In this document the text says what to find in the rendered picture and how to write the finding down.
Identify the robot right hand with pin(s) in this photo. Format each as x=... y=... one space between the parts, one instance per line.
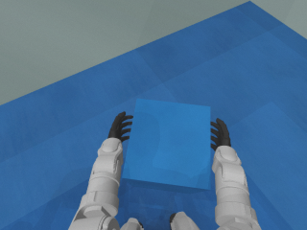
x=222 y=134

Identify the right robot forearm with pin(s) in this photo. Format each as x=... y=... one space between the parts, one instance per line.
x=231 y=188

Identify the left robot shin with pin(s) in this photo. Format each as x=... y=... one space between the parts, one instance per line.
x=134 y=220

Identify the carton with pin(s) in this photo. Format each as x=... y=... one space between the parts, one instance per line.
x=169 y=147

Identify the right robot shin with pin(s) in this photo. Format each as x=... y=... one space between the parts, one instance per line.
x=179 y=214

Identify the robot left upper arm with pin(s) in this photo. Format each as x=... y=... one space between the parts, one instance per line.
x=104 y=222

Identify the robot shin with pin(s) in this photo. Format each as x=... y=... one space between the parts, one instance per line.
x=134 y=220
x=179 y=214

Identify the left robot forearm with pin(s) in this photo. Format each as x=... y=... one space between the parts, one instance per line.
x=101 y=196

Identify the robot left hand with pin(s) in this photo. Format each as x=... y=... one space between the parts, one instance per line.
x=116 y=130

